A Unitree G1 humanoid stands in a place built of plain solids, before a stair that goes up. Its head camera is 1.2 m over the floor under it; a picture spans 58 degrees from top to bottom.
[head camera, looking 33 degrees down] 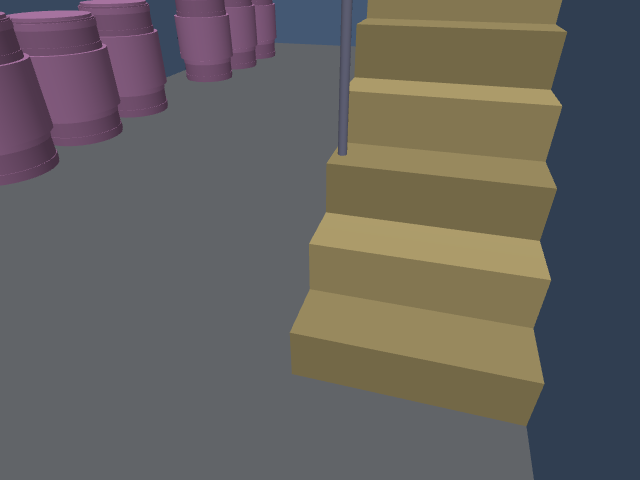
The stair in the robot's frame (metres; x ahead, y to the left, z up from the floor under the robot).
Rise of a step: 0.20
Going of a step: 0.23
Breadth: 0.76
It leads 15 degrees to the right of straight ahead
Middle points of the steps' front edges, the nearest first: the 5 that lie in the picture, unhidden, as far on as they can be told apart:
0.90 -0.27 0.20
1.12 -0.33 0.39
1.34 -0.39 0.59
1.56 -0.45 0.79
1.78 -0.51 0.99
